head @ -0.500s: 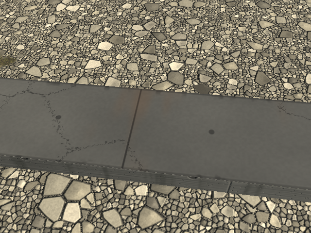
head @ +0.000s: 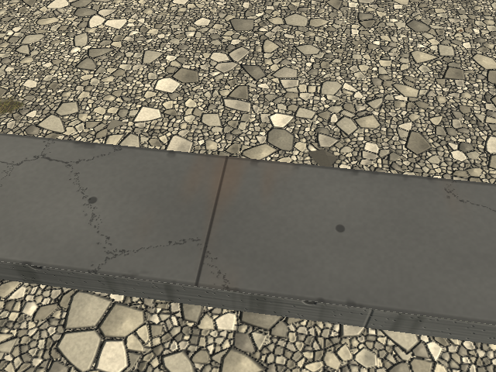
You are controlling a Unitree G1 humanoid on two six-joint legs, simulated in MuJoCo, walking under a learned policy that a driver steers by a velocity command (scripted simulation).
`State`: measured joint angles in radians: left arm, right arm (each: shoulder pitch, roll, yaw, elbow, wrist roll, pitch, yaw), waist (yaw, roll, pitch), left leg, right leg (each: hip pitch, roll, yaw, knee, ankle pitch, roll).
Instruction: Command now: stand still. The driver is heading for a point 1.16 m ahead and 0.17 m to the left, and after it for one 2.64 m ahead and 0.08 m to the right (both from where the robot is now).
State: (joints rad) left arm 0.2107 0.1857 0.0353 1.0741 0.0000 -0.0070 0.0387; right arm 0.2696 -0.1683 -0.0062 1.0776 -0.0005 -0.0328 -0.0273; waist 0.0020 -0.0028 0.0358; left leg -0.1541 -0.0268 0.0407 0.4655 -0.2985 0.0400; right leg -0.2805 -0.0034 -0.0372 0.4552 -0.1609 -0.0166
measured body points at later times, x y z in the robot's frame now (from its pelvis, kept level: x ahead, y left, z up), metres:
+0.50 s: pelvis +0.07 -0.02 +0.00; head +0.08 -0.04 +0.45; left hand +0.14 +0.23 -0.14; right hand +0.00 -0.27 -0.16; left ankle -0.03 +0.09 -0.74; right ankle +0.10 -0.13 -0.73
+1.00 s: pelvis +0.30 -0.04 -0.01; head +0.33 -0.04 +0.44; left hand +0.21 +0.21 -0.15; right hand +0.53 -0.25 -0.11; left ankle +0.48 +0.08 -0.72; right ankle +0.11 -0.14 -0.74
